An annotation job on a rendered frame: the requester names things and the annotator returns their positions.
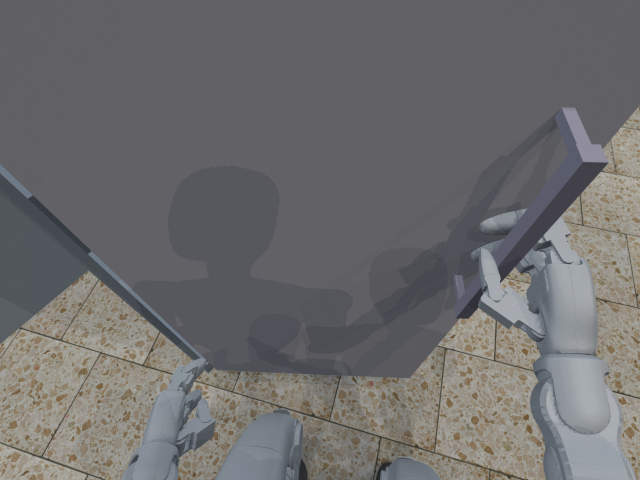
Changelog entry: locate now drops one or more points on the right robot shin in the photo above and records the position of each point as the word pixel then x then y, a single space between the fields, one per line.
pixel 402 457

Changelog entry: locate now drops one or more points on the robot right forearm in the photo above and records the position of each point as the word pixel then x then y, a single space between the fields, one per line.
pixel 580 419

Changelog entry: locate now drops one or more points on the robot left forearm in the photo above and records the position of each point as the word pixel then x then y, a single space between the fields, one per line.
pixel 153 461

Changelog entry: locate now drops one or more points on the robot left hand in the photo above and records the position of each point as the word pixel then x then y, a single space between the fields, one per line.
pixel 171 409

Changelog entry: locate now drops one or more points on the robot shin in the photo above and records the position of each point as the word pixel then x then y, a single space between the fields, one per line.
pixel 402 457
pixel 290 474

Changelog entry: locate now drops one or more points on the fridge door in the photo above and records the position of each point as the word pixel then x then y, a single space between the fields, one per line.
pixel 293 184

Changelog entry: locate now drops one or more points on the handle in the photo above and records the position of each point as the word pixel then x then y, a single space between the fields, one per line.
pixel 580 167

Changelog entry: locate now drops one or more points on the left robot shin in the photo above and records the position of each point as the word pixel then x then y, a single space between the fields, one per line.
pixel 290 474

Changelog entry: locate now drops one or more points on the robot right hand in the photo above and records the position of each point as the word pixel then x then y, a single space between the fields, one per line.
pixel 561 287

